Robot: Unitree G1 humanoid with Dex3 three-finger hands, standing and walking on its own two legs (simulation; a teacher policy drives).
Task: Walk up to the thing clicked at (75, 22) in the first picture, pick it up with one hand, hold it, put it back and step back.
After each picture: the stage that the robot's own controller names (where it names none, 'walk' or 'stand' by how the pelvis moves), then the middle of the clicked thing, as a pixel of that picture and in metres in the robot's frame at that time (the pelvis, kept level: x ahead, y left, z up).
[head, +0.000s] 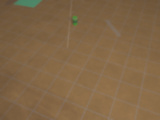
stand; (75, 20) +1.97 +0.05 -0.72
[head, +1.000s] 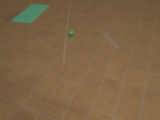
walk; (71, 34) +1.84 +0.23 -0.71
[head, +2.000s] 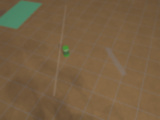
walk; (66, 51) +1.26 +0.23 -0.71
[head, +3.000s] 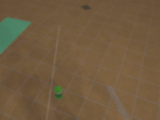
walk; (58, 92) +0.76 +0.21 -0.70
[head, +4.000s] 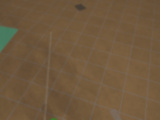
stand; out of the picture +0.43 +0.20 -0.70
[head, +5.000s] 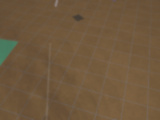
stand; out of the picture +0.40 +0.21 -0.73
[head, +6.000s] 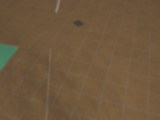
stand; out of the picture +0.39 +0.21 -0.73
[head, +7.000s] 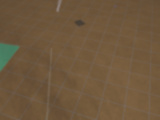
stand; out of the picture +0.38 +0.21 -0.73
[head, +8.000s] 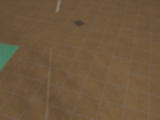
stand; out of the picture +0.38 +0.21 -0.73
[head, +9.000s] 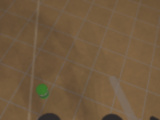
go down; (42, 91) +0.44 +0.20 -0.52
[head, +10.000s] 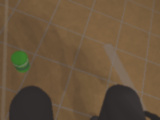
go down; (21, 62) +0.47 +0.25 -0.30
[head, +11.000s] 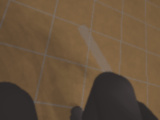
close in; out of the picture +0.44 +0.29 -0.24
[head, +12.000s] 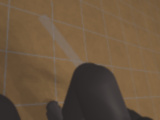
close; out of the picture +0.43 +0.32 -0.22
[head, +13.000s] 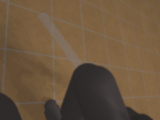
lift; out of the picture +0.42 +0.31 -0.23
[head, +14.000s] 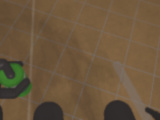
lift; (16, 81) +0.35 +0.22 -0.03
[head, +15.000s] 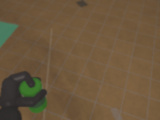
hold; (34, 96) +0.33 +0.17 -0.01
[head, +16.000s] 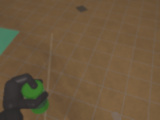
hold; (36, 97) +0.33 +0.17 -0.01
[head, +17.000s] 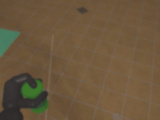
hold; (36, 97) +0.33 +0.17 +0.00
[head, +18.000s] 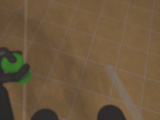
crouch; (17, 69) +0.42 +0.21 -0.08
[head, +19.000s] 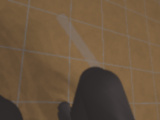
lower; out of the picture +0.43 +0.32 -0.21
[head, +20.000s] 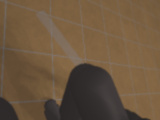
lower; out of the picture +0.42 +0.33 -0.23
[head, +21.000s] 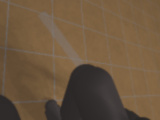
lower; out of the picture +0.42 +0.33 -0.23
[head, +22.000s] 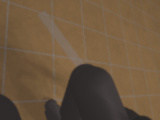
lower; out of the picture +0.42 +0.33 -0.23
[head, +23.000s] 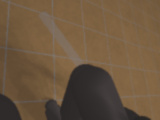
lower; out of the picture +0.42 +0.33 -0.23
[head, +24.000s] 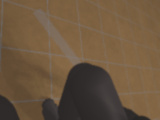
withdraw; out of the picture +0.42 +0.32 -0.23
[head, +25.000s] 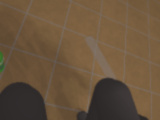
stand; out of the picture +0.43 +0.29 -0.27
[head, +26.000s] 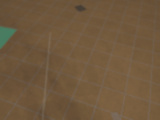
stand; out of the picture +0.40 +0.19 -0.64
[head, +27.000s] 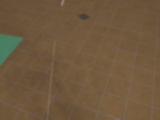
stand; out of the picture +0.42 +0.20 -0.67
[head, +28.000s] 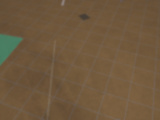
stand; out of the picture +0.41 +0.20 -0.67
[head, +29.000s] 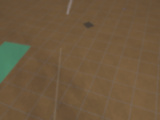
stand; out of the picture +0.43 +0.20 -0.72
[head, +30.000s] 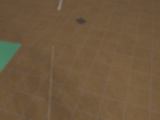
stand; out of the picture +0.39 +0.21 -0.72
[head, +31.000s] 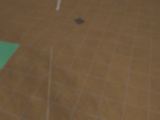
walk; out of the picture +0.38 +0.21 -0.73
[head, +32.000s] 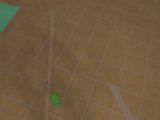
walk; (55, 100) +0.53 +0.19 -0.70
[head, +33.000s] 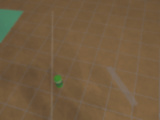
walk; (58, 81) +0.76 +0.25 -0.70
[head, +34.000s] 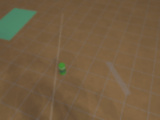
stand; (62, 68) +1.02 +0.21 -0.70
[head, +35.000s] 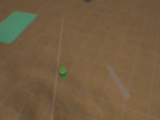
stand; (62, 72) +1.01 +0.19 -0.73
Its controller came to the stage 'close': yes
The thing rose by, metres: 0.70
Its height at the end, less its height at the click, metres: +0.00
